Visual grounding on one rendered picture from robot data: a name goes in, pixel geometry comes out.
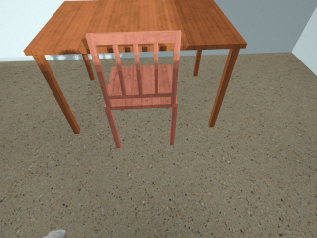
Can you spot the table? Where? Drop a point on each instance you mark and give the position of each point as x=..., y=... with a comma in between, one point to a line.
x=202, y=23

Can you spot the chair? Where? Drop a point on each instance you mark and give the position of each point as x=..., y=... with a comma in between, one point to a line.
x=138, y=86

